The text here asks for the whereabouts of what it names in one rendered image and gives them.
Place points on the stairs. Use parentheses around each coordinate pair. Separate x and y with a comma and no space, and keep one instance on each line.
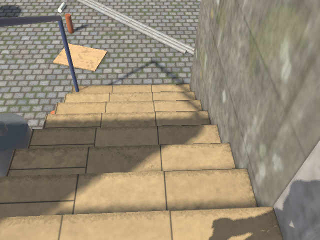
(124,148)

